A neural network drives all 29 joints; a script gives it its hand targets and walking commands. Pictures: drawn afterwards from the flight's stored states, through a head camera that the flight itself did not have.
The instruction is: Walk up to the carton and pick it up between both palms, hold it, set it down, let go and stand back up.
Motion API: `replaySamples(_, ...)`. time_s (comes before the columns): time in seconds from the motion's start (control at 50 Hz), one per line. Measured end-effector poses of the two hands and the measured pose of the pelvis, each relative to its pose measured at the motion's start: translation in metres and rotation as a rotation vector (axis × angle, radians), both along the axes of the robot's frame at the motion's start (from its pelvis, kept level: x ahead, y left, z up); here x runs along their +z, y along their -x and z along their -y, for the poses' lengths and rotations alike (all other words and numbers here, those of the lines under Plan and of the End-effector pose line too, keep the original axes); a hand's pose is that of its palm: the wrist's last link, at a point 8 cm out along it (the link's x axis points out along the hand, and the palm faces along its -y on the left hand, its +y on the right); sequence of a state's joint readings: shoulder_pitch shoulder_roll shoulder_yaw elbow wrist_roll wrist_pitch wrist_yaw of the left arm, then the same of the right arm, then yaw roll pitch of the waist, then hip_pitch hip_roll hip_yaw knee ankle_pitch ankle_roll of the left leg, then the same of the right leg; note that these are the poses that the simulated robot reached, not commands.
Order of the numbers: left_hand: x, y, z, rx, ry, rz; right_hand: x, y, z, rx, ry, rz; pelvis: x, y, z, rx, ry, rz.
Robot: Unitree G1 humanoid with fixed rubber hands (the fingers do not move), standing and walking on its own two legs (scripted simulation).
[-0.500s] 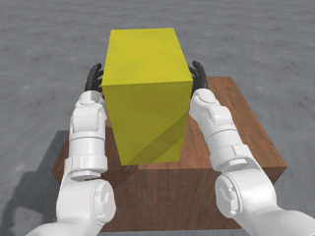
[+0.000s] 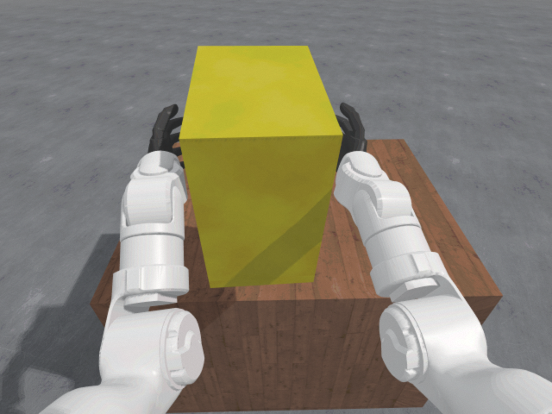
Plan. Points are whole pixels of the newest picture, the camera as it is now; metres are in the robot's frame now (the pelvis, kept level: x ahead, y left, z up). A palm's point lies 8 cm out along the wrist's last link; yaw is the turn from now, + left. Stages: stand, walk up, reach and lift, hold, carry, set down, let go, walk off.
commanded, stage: reach and lift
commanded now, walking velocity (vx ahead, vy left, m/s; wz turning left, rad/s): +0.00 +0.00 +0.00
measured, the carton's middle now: (258, 168) +0.42 +0.00 +0.18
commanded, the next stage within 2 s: hold in 0.06 s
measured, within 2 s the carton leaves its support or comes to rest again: neither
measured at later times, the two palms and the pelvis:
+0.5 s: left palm (160, 154) +0.37 +0.13 +0.25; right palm (353, 151) +0.36 -0.13 +0.24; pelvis +0.00 +0.00 +0.00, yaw +0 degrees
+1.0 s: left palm (160, 152) +0.37 +0.13 +0.25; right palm (353, 149) +0.37 -0.13 +0.24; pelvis +0.00 +0.00 +0.00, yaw +0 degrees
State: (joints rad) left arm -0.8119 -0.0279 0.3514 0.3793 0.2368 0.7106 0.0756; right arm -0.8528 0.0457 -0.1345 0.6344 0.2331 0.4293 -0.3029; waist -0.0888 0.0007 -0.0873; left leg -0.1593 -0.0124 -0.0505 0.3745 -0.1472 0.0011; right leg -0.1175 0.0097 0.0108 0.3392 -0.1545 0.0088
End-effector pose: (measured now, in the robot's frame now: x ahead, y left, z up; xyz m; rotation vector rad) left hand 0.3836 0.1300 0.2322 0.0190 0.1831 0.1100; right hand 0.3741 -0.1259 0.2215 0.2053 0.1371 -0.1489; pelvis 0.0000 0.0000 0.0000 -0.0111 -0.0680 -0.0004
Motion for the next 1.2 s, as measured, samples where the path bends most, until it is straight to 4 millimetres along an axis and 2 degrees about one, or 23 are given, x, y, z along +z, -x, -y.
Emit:
replaySamples(0.42, 0.017, 0.01, 0.0, 0.004, -0.003, 0.008, 0.016, 0.008, 0.0, 0.007, 0.001, 0.009, 0.0, 0.0, 0.0, 0.0, 0.0, 0.0)
replaySamples(1.2, 0.018, 0.009, -0.001, 0.001, -0.015, -0.002, 0.019, 0.007, 0.0, 0.008, 0.007, -0.002, 0.0, 0.0, 0.0, 0.0, 0.0, 0.0)
